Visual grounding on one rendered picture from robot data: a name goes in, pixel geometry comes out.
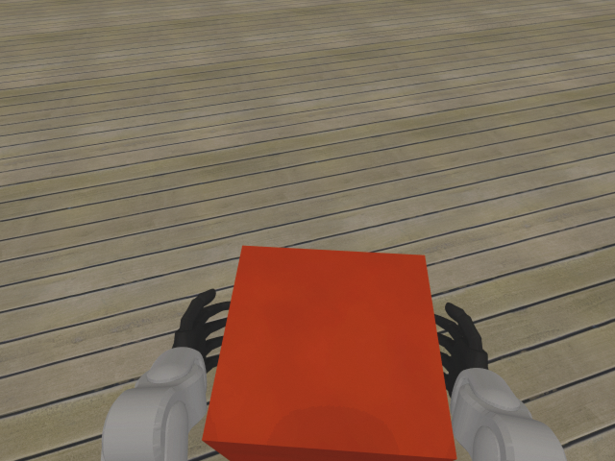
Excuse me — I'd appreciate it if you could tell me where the robot left hand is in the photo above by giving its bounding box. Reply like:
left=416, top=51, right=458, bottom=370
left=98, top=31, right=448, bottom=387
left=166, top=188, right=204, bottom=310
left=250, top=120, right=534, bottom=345
left=172, top=289, right=231, bottom=373

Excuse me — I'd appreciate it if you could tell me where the robot left forearm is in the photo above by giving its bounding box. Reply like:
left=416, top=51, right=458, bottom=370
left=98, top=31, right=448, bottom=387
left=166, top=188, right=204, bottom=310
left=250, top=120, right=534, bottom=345
left=101, top=347, right=208, bottom=461

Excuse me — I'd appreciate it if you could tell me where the robot right hand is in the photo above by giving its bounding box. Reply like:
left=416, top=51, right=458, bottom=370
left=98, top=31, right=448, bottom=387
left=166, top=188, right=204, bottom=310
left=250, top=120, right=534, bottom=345
left=434, top=303, right=488, bottom=397

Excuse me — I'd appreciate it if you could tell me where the robot right forearm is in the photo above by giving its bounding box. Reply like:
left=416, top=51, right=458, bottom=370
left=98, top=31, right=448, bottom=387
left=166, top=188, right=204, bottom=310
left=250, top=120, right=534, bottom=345
left=450, top=368, right=567, bottom=461

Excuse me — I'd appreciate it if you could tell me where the carton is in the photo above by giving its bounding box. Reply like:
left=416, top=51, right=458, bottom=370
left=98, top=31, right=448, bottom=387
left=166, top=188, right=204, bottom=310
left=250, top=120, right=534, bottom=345
left=202, top=246, right=457, bottom=461

